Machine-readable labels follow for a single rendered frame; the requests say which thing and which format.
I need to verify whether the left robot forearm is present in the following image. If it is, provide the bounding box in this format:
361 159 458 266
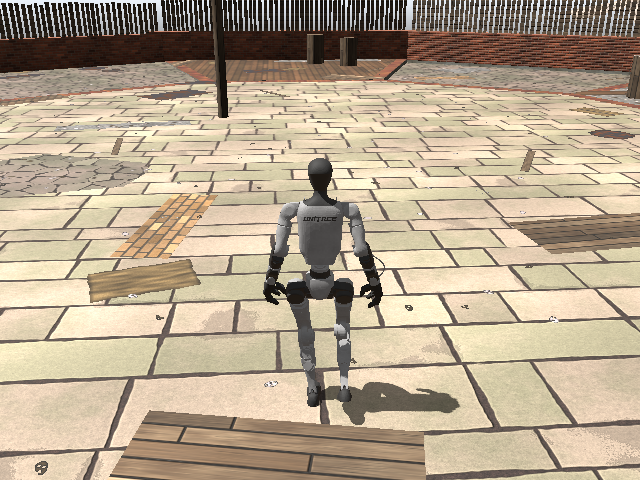
265 242 284 285

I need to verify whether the right robot forearm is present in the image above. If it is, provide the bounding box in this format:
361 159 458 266
359 242 380 286

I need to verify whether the robot right hand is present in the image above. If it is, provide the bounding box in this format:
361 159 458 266
360 283 383 308

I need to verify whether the robot right foot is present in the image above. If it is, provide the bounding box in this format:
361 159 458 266
337 386 352 402

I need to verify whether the robot right upper arm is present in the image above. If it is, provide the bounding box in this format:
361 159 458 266
341 202 369 257

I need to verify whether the robot left hand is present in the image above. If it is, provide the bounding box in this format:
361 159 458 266
263 282 286 305

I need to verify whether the robot head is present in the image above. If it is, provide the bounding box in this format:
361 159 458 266
303 158 337 206

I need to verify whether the robot left upper arm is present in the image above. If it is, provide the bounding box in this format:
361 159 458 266
273 202 299 258

